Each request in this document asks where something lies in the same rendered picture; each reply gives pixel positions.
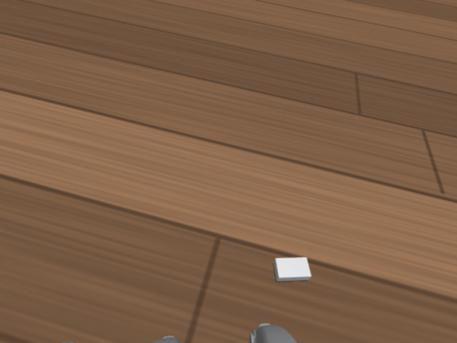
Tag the small box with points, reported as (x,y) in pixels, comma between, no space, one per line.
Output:
(291,269)

